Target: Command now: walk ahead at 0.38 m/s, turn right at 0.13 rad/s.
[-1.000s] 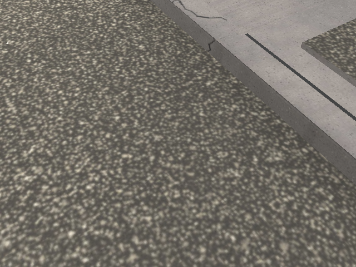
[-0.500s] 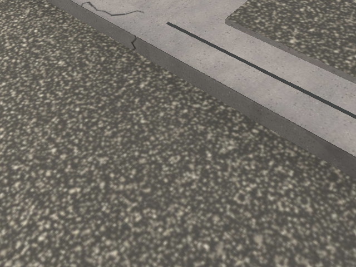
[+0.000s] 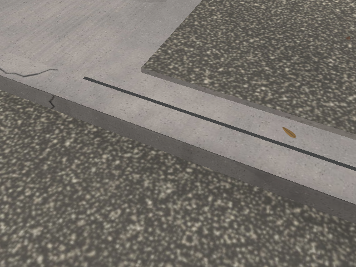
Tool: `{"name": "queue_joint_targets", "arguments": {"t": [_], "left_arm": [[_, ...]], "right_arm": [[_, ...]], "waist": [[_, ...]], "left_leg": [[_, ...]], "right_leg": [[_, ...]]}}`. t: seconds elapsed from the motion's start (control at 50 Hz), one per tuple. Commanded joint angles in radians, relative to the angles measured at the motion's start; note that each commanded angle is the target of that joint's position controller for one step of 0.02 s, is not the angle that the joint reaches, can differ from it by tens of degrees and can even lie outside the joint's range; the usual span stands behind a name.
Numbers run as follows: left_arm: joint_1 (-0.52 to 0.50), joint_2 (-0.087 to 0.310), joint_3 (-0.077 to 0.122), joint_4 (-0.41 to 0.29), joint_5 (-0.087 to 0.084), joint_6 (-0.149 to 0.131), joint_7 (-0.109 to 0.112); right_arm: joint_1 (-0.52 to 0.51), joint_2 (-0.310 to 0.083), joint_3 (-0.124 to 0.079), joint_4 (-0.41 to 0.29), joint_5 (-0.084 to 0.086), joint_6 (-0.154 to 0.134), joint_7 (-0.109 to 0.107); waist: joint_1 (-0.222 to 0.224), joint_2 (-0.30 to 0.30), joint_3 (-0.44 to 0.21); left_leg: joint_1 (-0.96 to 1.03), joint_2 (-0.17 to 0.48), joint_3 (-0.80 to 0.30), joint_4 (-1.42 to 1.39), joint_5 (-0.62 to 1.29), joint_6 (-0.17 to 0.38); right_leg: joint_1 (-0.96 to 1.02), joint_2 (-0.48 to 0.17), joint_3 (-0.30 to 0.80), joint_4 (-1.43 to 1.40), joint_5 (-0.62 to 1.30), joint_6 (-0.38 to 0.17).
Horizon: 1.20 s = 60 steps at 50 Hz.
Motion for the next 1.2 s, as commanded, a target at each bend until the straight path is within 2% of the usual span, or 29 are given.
{"name": "queue_joint_targets", "arguments": {"t": [0.02,0.08,0.1,0.12,0.14,0.16,0.22,0.28,0.36,0.48,0.52,0.54,0.56,0.58,0.6,0.62,0.64,0.66,0.68,0.74,0.86,0.98,1.04,1.08,1.1,1.12,1.14,1.16,1.2], "left_arm": [[-0.080,0.069,0.011,-0.086,-0.010,-0.038,-0.009],[0.116,0.102,0.030,-0.017,-0.018,-0.038,0.003],[0.251,0.170,0.044,0.000,-0.003,-0.035,0.016],[0.285,0.282,0.071,0.006,0.012,-0.036,0.005],[0.258,0.202,0.050,0.007,0.008,-0.049,-0.004],[0.216,0.149,0.030,0.004,0.010,-0.059,-0.007],[0.124,0.103,0.011,-0.003,0.016,-0.062,-0.010],[0.130,0.108,0.014,0.014,0.013,-0.063,-0.001],[0.183,0.143,0.022,0.056,0.005,-0.060,0.011],[0.228,0.172,0.033,0.118,-0.008,-0.046,0.017],[0.215,0.194,0.039,0.122,-0.001,-0.033,0.020],[0.213,0.180,0.030,0.121,0.004,-0.026,0.024],[0.236,0.138,0.011,0.099,0.027,-0.024,0.028],[0.394,-0.010,-0.030,0.096,0.016,-0.042,0.014],[0.301,0.103,-0.008,0.109,-0.006,-0.062,0.008],[0.184,0.155,0.009,0.071,-0.032,-0.073,0.003],[0.122,0.148,0.003,0.057,-0.025,-0.081,0.008],[0.096,0.139,0.007,0.055,-0.007,-0.081,0.011],[0.120,0.127,0.009,0.062,-0.001,-0.074,0.010],[0.148,0.080,0.001,0.079,0.004,-0.043,0.015],[-0.067,0.053,-0.012,0.027,0.015,-0.058,0.007],[-0.242,0.062,-0.018,-0.024,0.000,-0.079,-0.024],[-0.193,0.104,-0.003,-0.019,0.002,-0.089,-0.028],[0.055,0.186,0.037,0.047,0.012,-0.094,-0.013],[0.199,0.278,0.059,0.063,0.038,-0.091,-0.003],[0.241,0.269,0.059,0.082,0.032,-0.082,-0.008],[0.205,0.178,0.034,0.075,0.023,-0.081,-0.006],[0.133,0.146,0.023,0.070,0.018,-0.080,-0.004],[0.024,0.096,0.009,0.070,0.023,-0.086,-0.004]], "right_arm": [[-0.024,-0.212,-0.052,-0.048,0.018,-0.010,0.008],[-0.038,-0.127,-0.020,-0.042,0.006,-0.014,0.021],[-0.080,-0.037,0.009,-0.073,-0.020,-0.026,0.032],[-0.088,-0.064,-0.001,-0.128,0.002,-0.051,0.023],[-0.121,-0.155,-0.025,-0.125,0.018,-0.064,0.020],[-0.126,-0.167,-0.032,-0.120,0.025,-0.069,0.027],[-0.140,-0.124,-0.027,-0.101,-0.004,-0.069,0.039],[-0.178,-0.084,-0.015,-0.110,-0.008,-0.060,0.046],[-0.318,-0.043,0.008,-0.152,-0.002,-0.063,0.056],[-0.389,-0.088,0.000,-0.192,0.003,-0.069,0.081],[-0.279,-0.130,-0.021,-0.170,-0.002,-0.067,0.073],[-0.127,-0.168,-0.042,-0.127,-0.003,-0.062,0.062],[0.048,-0.235,-0.059,-0.097,-0.011,-0.056,0.049],[0.092,-0.296,-0.070,-0.072,-0.014,-0.056,0.059],[0.083,-0.192,-0.044,-0.079,-0.001,-0.057,0.057],[0.006,-0.166,-0.033,-0.084,-0.002,-0.057,0.051],[-0.062,-0.159,-0.030,-0.094,-0.009,-0.057,0.048],[-0.107,-0.141,-0.026,-0.097,-0.019,-0.058,0.048],[-0.130,-0.121,-0.020,-0.099,-0.032,-0.064,0.049],[-0.143,-0.115,-0.021,-0.079,-0.017,-0.081,0.051],[-0.084,-0.160,-0.031,-0.036,-0.008,-0.071,0.030],[0.030,-0.194,-0.040,0.025,0.009,-0.044,0.025],[0.014,-0.210,-0.048,0.032,0.013,-0.027,0.016],[-0.007,-0.171,-0.031,0.021,-0.001,-0.024,0.014],[0.045,-0.079,0.000,-0.018,-0.015,-0.036,0.018],[0.106,-0.035,0.014,-0.014,0.000,-0.050,0.019],[0.031,-0.149,-0.016,-0.014,0.029,-0.056,0.019],[-0.034,-0.172,-0.025,-0.038,0.037,-0.056,0.019],[-0.068,-0.146,-0.030,-0.044,0.017,-0.042,0.014]], "waist": [[0.019,0.183,0.075],[0.127,0.110,0.003],[0.179,-0.095,-0.079],[0.169,-0.284,-0.063],[0.175,-0.179,0.011],[0.150,-0.169,0.068],[0.102,-0.110,0.112],[0.097,-0.086,0.098],[0.136,-0.082,0.118],[0.114,-0.071,0.127],[0.046,-0.096,0.032],[-0.030,-0.085,-0.069],[-0.086,0.015,-0.224],[0.006,0.320,-0.386],[-0.046,0.227,-0.341],[-0.037,0.166,-0.170],[-0.007,0.066,-0.081],[0.023,0.040,-0.021],[0.060,0.069,-0.017],[0.097,0.081,0.013],[0.041,0.049,0.090],[-0.021,0.047,0.115],[0.035,0.073,0.082],[0.163,0.058,-0.093],[0.184,-0.095,-0.273],[0.170,-0.278,-0.367],[0.193,-0.166,-0.247],[0.173,-0.136,-0.124],[0.116,-0.095,-0.010]], "left_leg": [[-0.080,0.205,-0.203,-0.149,-0.164,0.190],[-0.254,0.139,-0.129,0.041,-0.128,0.118],[-0.411,0.041,-0.007,0.400,-0.195,0.043],[-0.664,-0.039,0.034,0.634,-0.324,0.017],[-0.735,0.026,-0.030,0.772,-0.297,0.024],[-0.767,0.053,-0.041,0.796,-0.195,0.038],[-0.700,0.100,-0.031,0.720,-0.008,0.020],[-0.651,0.083,0.004,0.587,0.118,-0.020],[-0.512,0.036,0.037,0.313,0.295,-0.029],[-0.448,0.008,0.017,0.170,0.249,0.044],[-0.267,-0.049,0.068,0.168,0.174,0.084],[-0.048,-0.064,0.086,0.166,0.184,0.114],[0.284,0.114,-0.111,0.221,0.213,0.173],[0.593,0.342,-0.628,0.084,-0.110,0.334],[0.549,0.324,-0.725,-0.036,-0.238,0.296],[0.412,0.301,-0.571,-0.056,-0.198,0.257],[0.259,0.267,-0.463,-0.075,-0.077,0.240],[0.136,0.235,-0.380,-0.099,0.039,0.240],[0.061,0.209,-0.328,-0.125,0.103,0.237],[-0.044,0.185,-0.229,-0.202,0.153,0.259],[-0.034,0.131,-0.074,-0.250,0.222,0.221],[0.116,0.186,-0.079,-0.187,0.236,0.201],[0.177,0.212,-0.128,-0.085,0.363,0.175],[0.072,0.121,-0.073,0.220,0.495,0.123],[-0.252,0.006,-0.010,0.577,0.206,0.058],[-0.488,-0.090,-0.057,0.795,-0.361,0.029],[-0.571,-0.033,-0.126,0.883,-0.326,0.035],[-0.599,0.010,-0.095,0.886,-0.236,0.037],[-0.530,0.074,-0.082,0.819,-0.105,0.025]], "right_leg": [[0.082,0.024,-0.057,-0.181,0.037,-0.032],[0.449,-0.008,0.000,-0.300,0.080,-0.086],[0.623,-0.223,0.279,-0.363,0.009,-0.148],[0.638,-0.387,0.622,-0.469,-0.239,-0.293],[0.577,-0.372,0.628,-0.496,-0.341,-0.319],[0.541,-0.322,0.535,-0.506,-0.319,-0.293],[0.422,-0.225,0.324,-0.550,0.015,-0.249],[0.382,-0.185,0.192,-0.570,0.253,-0.249],[0.311,-0.160,0.093,-0.583,0.300,-0.226],[0.460,-0.241,0.097,-0.511,0.427,-0.190],[0.493,-0.220,0.069,-0.344,0.768,-0.164],[0.435,-0.175,0.032,-0.153,0.858,-0.136],[0.213,-0.123,0.008,0.159,0.576,-0.104],[-0.154,0.074,0.038,0.516,-0.206,-0.043],[-0.257,0.042,0.151,0.614,-0.271,-0.055],[-0.326,-0.008,0.116,0.624,-0.191,-0.064],[-0.300,-0.057,0.082,0.577,-0.098,-0.066],[-0.266,-0.088,0.072,0.521,-0.042,-0.061],[-0.200,-0.115,0.082,0.493,-0.003,-0.059],[-0.158,-0.134,0.067,0.413,0.029,-0.035],[-0.214,-0.121,0.029,0.046,0.350,-0.005],[-0.190,-0.072,0.013,-0.162,0.359,-0.026],[-0.085,-0.041,0.013,-0.223,0.241,-0.058],[0.307,-0.048,0.006,-0.242,0.260,-0.115],[0.707,-0.291,0.303,-0.208,0.221,-0.220],[0.839,-0.416,0.630,-0.332,0.030,-0.297],[0.743,-0.379,0.567,-0.381,-0.089,-0.254],[0.616,-0.354,0.434,-0.410,-0.052,-0.222],[0.408,-0.289,0.260,-0.481,0.099,-0.200]]}}
Keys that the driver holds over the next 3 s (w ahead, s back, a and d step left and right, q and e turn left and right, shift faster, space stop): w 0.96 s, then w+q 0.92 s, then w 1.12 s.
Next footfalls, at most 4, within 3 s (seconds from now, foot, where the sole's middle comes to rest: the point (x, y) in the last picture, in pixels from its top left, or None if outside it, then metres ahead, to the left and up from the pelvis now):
0.08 right None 0.08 -0.14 -0.79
0.54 left None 0.43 0.10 -0.79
1.08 right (203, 222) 0.71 -0.15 -0.79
1.62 left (133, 180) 0.93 0.15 -0.79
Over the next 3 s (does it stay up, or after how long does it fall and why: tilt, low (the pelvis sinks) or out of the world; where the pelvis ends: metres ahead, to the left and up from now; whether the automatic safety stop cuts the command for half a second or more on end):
stays up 1.50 0.39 0.12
